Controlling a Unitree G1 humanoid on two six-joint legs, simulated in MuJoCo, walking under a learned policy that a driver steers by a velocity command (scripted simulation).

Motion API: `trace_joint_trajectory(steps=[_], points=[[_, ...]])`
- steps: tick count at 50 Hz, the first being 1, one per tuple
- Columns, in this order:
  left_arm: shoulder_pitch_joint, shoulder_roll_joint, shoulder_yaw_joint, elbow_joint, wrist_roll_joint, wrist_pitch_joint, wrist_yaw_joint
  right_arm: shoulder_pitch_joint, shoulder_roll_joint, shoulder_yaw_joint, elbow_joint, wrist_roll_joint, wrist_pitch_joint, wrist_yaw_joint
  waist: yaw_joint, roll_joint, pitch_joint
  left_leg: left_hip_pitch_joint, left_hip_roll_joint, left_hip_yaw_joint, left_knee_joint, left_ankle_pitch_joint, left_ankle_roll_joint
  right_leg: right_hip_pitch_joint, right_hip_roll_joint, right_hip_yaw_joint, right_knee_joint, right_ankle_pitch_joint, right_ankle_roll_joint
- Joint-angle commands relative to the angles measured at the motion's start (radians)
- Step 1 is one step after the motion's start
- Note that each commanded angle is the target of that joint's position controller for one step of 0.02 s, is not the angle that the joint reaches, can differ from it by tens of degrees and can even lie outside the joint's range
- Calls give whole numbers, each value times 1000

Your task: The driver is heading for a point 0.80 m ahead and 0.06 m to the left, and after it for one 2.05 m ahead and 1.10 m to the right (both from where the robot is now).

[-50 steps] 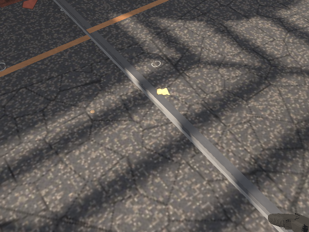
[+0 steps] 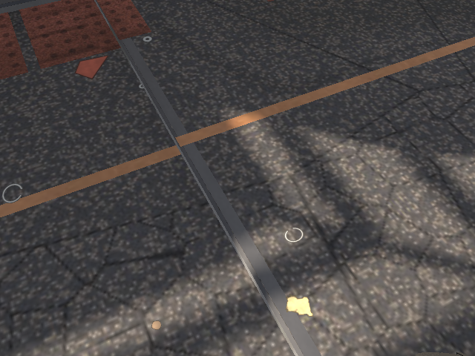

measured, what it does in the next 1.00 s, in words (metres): climbs: right foot 0.04 m higher, then left foot 0.04 m lower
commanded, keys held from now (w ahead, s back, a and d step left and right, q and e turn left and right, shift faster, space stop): w+q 0.26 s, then w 0.52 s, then w+e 0.22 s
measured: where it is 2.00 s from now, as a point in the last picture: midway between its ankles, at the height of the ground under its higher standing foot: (208, 248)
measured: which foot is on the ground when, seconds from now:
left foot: down 0.00-0.54, up 0.56-0.80, down 0.82-1.00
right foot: down 0.00-0.02, up 0.04-0.42, down 0.44-0.82, up 0.84-1.00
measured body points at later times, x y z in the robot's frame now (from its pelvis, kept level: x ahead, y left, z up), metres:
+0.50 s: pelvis +0.28 +0.02 +0.02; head +0.31 +0.04 +0.47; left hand +0.45 +0.30 -0.06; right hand +0.37 -0.25 -0.09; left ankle +0.13 +0.10 -0.72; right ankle +0.45 -0.09 -0.68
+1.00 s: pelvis +0.47 +0.12 +0.02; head +0.47 +0.14 +0.47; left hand +0.51 +0.40 -0.11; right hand +0.57 -0.12 -0.10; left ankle +0.41 +0.19 -0.72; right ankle +0.57 -0.04 -0.60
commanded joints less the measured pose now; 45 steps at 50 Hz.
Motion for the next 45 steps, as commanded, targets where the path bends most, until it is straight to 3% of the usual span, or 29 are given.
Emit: trace_joint_trajectory(steps=[1, 2, 3, 4, 5, 6, 10, 16, 20, 23, 24, 25, 26, 27, 28, 29, 30, 31, 32, 34, 36, 38, 39, 40, 41, 42, 43, 44, 45], points=[[52, 49, -8, -125, 37, -18, 6, 354, -343, -124, 12, 9, 3, -26, -135, 226, -277, 804, 197, -484, -73, -97, 248, -609, -11, 16, 788, 297, -24], [20, 55, -17, -127, 30, -58, -9, 363, -296, -103, -21, 7, -8, -22, -150, 200, -424, 922, 305, -864, -255, -209, 331, -780, 90, 247, 953, -147, -20], [-77, 127, 3, -153, -14, -80, -22, 338, -233, -81, -16, -5, -19, -18, -174, 123, -316, 862, 283, -739, -280, -207, 271, -879, 28, 307, 988, -79, -46], [-123, 120, -2, -169, -19, -92, -22, 286, -205, -74, -20, -5, -26, -19, -148, 71, -209, 724, 243, -603, -278, -138, 235, -881, -14, 290, 923, 12, -64], [-132, 117, 1, -164, 3, -94, -13, 218, -178, -65, -32, -4, -26, -20, -106, 8, -134, 580, 202, -498, -285, -33, 208, -831, -50, 284, 835, 77, -61], [-120, 127, 10, -160, 18, -85, -8, 170, -149, -54, -48, -12, -26, -22, -68, 26, -106, 475, 172, -433, -306, 65, 194, -754, -77, 288, 768, 122, -56], [-112, 89, 8, -170, 34, -47, -7, 164, -165, -61, -57, -7, -31, -40, -34, 42, -79, 337, 118, -330, -357, 247, 209, -689, -62, 264, 641, 225, 2], [-301, 35, -16, -224, 24, -48, -20, 251, -160, -57, -8, 2, -14, -67, -111, 69, -31, 357, 91, -282, -359, 123, 142, -687, -21, 261, 271, 482, 24], [-379, 56, -14, -256, 19, -72, -44, 305, -168, -54, 32, 0, -13, -66, -143, 81, -3, 462, 147, -325, -324, 159, 132, -679, -1, 251, 182, 494, -18], [-347, 87, -1, -258, 24, -83, -50, 320, -169, -53, 50, 0, 0, -69, -120, 95, -7, 532, 161, -343, -260, 311, 105, -600, 32, 216, 127, 386, -64], [-356, 122, 16, -259, 33, -88, -50, 410, -118, -37, 67, 10, 5, -67, -143, 31, -78, 517, 108, -316, -192, 516, 69, -440, 61, 199, 117, 379, -114], [-290, 116, 31, -248, 29, -92, -54, 405, -122, -28, 72, 13, 9, -67, -80, 22, -172, 455, 78, -270, -76, 659, 18, -256, 57, 225, 127, 412, -173], [-135, 116, 41, -207, 28, -90, -56, 323, -168, -35, 49, 14, 9, -68, 18, 20, -264, 310, 62, -252, 73, 668, -17, -23, 19, 284, 128, 433, -217], [44, 152, 57, -153, 34, -77, -51, 242, -172, -34, 18, 6, 0, -67, 104, -55, -356, 167, 4, -216, 271, 533, -47, 174, -70, 402, 102, 357, -267], [161, 153, 54, -113, 31, -68, -43, 163, -109, -10, -21, -14, -10, -65, 154, -230, -384, 22, -70, -188, 533, -117, -67, 277, -234, 611, -1, 388, -347], [93, 131, 39, -113, 29, -64, -36, 150, -91, -5, -39, -19, -23, -56, 102, -216, -292, -26, -62, -220, 604, -408, -52, 164, -288, 689, -57, 443, -364], [19, 109, 36, -128, 26, -59, -34, 133, -109, -9, -41, 4, -33, -46, 62, -172, -186, -73, -26, -206, 599, -391, -54, 74, -255, 665, -62, 389, -381], [-29, 70, 28, -128, 27, -55, -35, 104, -106, -6, -38, 6, -39, -40, 35, -138, -109, -83, 12, -164, 524, -370, -57, -21, -206, 600, -79, 396, -362], [-65, 39, 20, -131, 22, -50, -31, 89, -101, -11, -31, -1, -38, -38, 14, -144, -83, -56, 33, -148, 436, -356, -72, -90, -168, 553, -85, 379, -341], [-139, 50, 17, -146, 9, -24, -25, 108, -49, 7, -10, 11, -26, -25, -33, -188, -33, 107, 9, -76, 205, -431, -115, -297, -104, 457, -104, 346, -320], [-161, 113, 35, -154, 2, -6, -13, 138, -22, 19, 23, 3, -29, -11, -62, -181, -76, 295, -32, -30, 17, -244, -134, -379, -79, 398, -104, 349, -315], [-212, 135, 41, -170, 6, 3, -5, 264, -64, 3, 83, 15, -17, -10, -139, -208, -137, 489, -41, 12, -57, -12, -134, -448, -91, 366, -35, 261, -295], [-234, 104, 32, -175, 18, 4, -3, 363, -90, -11, 124, 26, 0, -18, -185, -206, -163, 604, -21, 10, -10, -34, -130, -538, -87, 355, 55, 136, -270], [-197, 32, 16, -155, 23, 2, -4, 417, -107, -22, 144, 29, 11, -30, -208, -137, -162, 731, 25, -53, 2, -123, -123, -691, -34, 348, 232, -28, -227], [-190, -48, -9, -153, 21, -3, -11, 480, -147, -33, 145, 7, 8, -36, -254, 60, -141, 766, 148, -212, -93, -293, -99, -826, 60, 290, 580, -173, -167], [-112, -62, -15, -183, -19, -5, -12, 394, -230, -38, 110, -21, 0, -33, -167, 176, -69, 666, 361, -625, -295, -539, 5, -991, 96, 361, 739, -161, -162], [-123, 12, -5, -215, -53, -5, -10, 303, -261, -53, 117, -31, -16, -31, -127, 225, -5, 552, 433, -790, -428, -775, 91, -1069, 29, 381, 855, -49, -152], [-135, 72, 10, -213, -46, 0, -2, 220, -192, -35, 114, -18, -32, -27, -105, 189, 74, 499, 395, -689, -432, -710, 89, -1112, 5, 371, 924, 45, -132], [-101, 74, 13, -188, -24, 3, 5, 168, -138, -19, 118, -17, -42, -24, -79, 160, 84, 443, 333, -542, -414, -543, 72, -1083, -17, 372, 950, 121, -112]])
Keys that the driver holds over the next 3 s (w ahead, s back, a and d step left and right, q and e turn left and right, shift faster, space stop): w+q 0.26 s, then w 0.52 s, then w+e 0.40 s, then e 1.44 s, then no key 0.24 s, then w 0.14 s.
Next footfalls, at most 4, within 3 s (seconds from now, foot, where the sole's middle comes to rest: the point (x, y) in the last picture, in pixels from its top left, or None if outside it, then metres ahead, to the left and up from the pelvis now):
0.44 right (286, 341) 0.49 -0.09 -0.72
0.82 left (177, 353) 0.45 0.20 -0.76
1.28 right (242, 234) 0.80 0.05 -0.72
1.74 left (181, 216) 0.88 0.24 -0.76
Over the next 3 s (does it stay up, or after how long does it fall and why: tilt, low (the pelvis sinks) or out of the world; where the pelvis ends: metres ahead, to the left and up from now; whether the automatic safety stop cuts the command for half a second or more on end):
stays up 0.73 0.15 0.02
